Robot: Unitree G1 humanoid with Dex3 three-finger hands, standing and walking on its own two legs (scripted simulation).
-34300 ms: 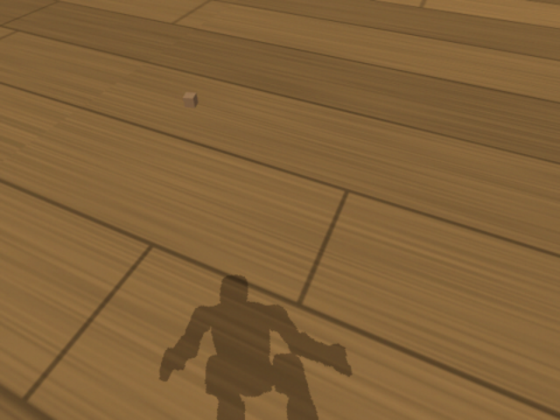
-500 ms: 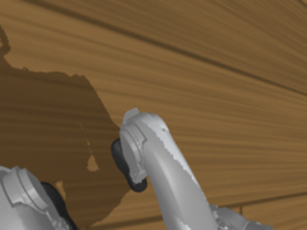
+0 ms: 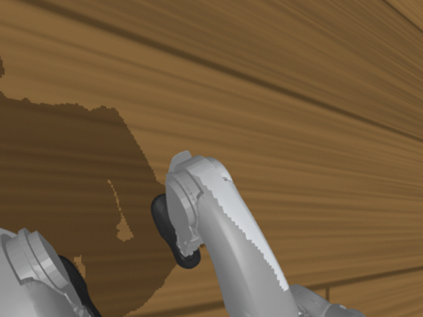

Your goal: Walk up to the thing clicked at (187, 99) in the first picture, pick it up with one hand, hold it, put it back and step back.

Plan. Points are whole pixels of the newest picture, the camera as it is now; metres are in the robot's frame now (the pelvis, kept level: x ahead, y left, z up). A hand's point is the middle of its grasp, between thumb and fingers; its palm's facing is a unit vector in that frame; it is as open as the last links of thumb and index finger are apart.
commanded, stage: rest palm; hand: left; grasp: from above
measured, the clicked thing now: out of the picture +0.46 +0.36 -0.29
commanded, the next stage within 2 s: close in 1.04 s
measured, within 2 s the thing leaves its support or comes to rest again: neither
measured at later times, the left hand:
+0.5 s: hand out of the picture +0.44 +0.33 -0.25, palm faces +0.01 -0.47 -0.88, open 14.0 cm
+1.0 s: hand out of the picture +0.44 +0.34 -0.26, palm faces +0.00 -0.47 -0.88, open 13.9 cm
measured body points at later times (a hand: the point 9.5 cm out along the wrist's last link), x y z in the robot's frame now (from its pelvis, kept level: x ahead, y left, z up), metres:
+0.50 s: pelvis +0.00 +0.00 +0.00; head +0.31 +0.10 +0.30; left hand +0.44 +0.35 -0.20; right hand -0.01 -0.25 -0.04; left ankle +0.06 +0.13 -0.29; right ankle +0.12 -0.12 -0.29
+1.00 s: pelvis +0.00 +0.00 +0.00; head +0.31 +0.11 +0.30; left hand +0.44 +0.36 -0.21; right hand +0.00 -0.25 -0.04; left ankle +0.06 +0.13 -0.29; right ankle +0.12 -0.12 -0.29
